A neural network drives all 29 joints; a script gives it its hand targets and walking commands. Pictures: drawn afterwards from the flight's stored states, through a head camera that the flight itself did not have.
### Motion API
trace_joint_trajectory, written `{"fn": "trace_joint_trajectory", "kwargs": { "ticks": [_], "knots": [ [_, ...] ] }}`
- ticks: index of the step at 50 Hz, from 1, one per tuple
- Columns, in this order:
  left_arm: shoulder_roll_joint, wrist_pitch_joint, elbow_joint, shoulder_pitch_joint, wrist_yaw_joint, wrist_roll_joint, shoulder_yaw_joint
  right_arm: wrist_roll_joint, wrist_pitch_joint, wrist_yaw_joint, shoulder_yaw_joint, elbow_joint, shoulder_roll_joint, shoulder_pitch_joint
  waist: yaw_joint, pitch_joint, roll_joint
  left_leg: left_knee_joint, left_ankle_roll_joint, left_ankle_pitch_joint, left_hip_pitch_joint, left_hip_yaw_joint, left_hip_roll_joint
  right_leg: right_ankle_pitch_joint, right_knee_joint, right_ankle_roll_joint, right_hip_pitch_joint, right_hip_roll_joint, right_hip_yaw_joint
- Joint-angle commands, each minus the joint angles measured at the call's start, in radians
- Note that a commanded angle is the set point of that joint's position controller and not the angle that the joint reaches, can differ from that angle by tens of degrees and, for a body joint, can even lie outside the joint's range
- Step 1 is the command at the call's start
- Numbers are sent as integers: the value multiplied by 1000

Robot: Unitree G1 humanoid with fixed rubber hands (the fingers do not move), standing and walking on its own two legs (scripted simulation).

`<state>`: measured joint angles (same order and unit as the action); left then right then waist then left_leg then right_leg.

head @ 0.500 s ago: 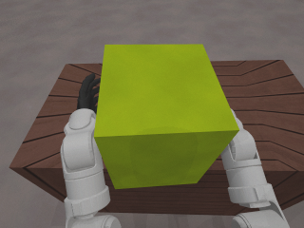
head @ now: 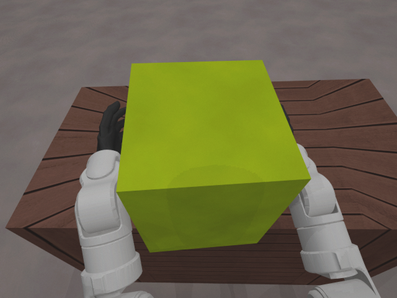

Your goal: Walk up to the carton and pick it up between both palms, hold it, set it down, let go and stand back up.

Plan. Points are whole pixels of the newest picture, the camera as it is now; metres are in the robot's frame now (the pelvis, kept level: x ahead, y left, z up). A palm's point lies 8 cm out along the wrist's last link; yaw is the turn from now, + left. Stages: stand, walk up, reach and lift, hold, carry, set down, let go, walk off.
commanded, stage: hold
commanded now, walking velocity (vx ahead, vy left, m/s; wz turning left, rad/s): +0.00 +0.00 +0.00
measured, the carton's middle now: (201, 163) +0.33 +0.00 +0.14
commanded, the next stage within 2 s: set down in 1.64 s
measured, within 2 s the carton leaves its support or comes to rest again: neither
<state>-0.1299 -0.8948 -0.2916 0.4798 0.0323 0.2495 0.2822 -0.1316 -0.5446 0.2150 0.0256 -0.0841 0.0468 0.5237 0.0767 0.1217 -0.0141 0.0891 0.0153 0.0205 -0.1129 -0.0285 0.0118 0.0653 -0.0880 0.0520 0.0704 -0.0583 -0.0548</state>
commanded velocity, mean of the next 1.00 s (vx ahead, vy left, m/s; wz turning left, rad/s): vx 0.00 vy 0.00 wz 0.00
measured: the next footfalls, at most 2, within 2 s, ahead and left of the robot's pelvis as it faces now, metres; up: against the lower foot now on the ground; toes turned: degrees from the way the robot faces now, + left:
none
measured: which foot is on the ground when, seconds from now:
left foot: down 0.00-1.00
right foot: down 0.00-1.00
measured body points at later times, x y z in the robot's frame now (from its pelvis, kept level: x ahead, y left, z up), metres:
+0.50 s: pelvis -0.02 +0.01 +0.00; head +0.02 -0.01 +0.45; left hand +0.36 +0.14 +0.17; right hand +0.37 -0.16 +0.13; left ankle -0.01 +0.13 -0.76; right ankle +0.01 -0.15 -0.76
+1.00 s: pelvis +0.00 +0.00 +0.00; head +0.02 +0.00 +0.45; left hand +0.36 +0.16 +0.16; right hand +0.38 -0.13 +0.14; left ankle -0.01 +0.13 -0.76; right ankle +0.01 -0.15 -0.76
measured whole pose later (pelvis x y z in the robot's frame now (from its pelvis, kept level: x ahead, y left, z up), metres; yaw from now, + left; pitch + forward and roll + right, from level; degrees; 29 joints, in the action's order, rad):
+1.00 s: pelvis +0.00 +0.00 +0.00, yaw +1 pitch -3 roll +0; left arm -0.11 -0.89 -0.26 0.49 0.04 0.25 0.29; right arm -0.12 -0.54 0.21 0.01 -0.12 0.03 0.54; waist 0.06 0.11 0.00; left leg 0.09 0.01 0.03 -0.11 -0.04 0.00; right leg 0.07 -0.09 0.06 0.07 -0.07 -0.06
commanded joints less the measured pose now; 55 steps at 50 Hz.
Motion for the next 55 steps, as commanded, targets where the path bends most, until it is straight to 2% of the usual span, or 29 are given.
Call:
{"fn": "trace_joint_trajectory", "kwargs": {
  "ticks": [1,4,11,13,15,18,20,24,28,33,36,41,44,45,49,50,52,55],
  "knots": [
    [-315,30,-153,562,153,-173,-500,-119,61,-65,398,336,-446,670,1,-618,19,-31,12,382,-3,38,-67,426,134,38,409,78,20],
    [-306,18,-131,563,154,-168,-491,-100,59,-70,349,328,-405,673,17,-587,-9,-42,29,355,-28,39,-58,309,106,28,336,86,6],
    [-322,2,-147,568,143,-160,-500,-86,63,-91,302,327,-359,679,29,-591,-60,-81,59,403,-128,29,-44,175,52,-1,231,103,-12],
    [-322,-4,-115,572,139,-145,-472,-71,61,-98,276,294,-346,687,31,-556,-44,-75,57,361,-133,28,-37,117,38,0,194,108,-18],
    [-319,1,-107,595,134,-137,-469,-61,68,-108,253,275,-347,709,27,-562,-52,-64,57,309,-119,32,-36,70,37,-4,183,104,-19],
    [-337,21,-74,642,120,-134,-462,-43,81,-123,240,262,-362,772,11,-566,-45,-45,41,214,-64,33,-30,7,45,-2,173,101,-23],
    [-328,28,-23,633,116,-111,-423,-16,89,-133,218,224,-355,769,2,-553,-29,-34,30,170,-45,45,-35,-17,45,-1,185,100,-23],
    [-351,57,-5,658,116,-112,-402,-22,103,-135,252,246,-406,825,-21,-627,16,-22,-1,163,-9,46,-44,41,68,13,261,89,-12],
    [-343,85,2,658,115,-113,-393,-28,109,-131,305,231,-452,819,-39,-684,63,-7,-24,206,5,51,-55,194,105,25,342,75,3],
    [-343,90,-3,611,130,-123,-392,-52,105,-111,371,251,-490,787,-50,-707,83,11,-43,250,36,52,-68,361,143,43,455,63,25],
    [-330,81,-30,609,135,-129,-397,-78,99,-97,399,274,-495,794,-59,-692,85,11,-34,287,72,46,-71,446,165,50,496,60,29],
    [-320,71,-63,613,141,-153,-439,-104,85,-80,411,280,-494,755,-41,-659,65,-4,-23,297,57,45,-72,440,168,50,459,64,32],
    [-322,61,-75,590,147,-161,-459,-103,81,-71,389,291,-474,721,-24,-652,24,-25,-8,324,23,43,-71,413,153,44,427,65,28],
    [-328,56,-89,591,149,-166,-469,-103,78,-69,377,289,-463,713,-9,-639,13,-32,-1,340,6,40,-67,397,143,36,401,72,20],
    [-309,44,-92,606,155,-169,-488,-84,67,-69,322,255,-412,680,25,-586,-35,-52,38,317,-29,37,-57,236,93,18,296,86,3],
    [-309,40,-98,606,153,-166,-492,-78,68,-72,311,263,-406,677,25,-582,-51,-63,42,339,-43,41,-55,219,84,12,268,90,-3],
    [-329,30,-124,583,144,-177,-509,-78,70,-77,305,297,-395,672,33,-609,-64,-86,51,393,-101,33,-49,210,67,4,235,93,-8],
    [-318,12,-110,584,141,-165,-500,-67,61,-87,277,275,-354,673,43,-573,-60,-87,65,371,-118,26,-42,133,47,-3,176,107,-20]
  ]
}}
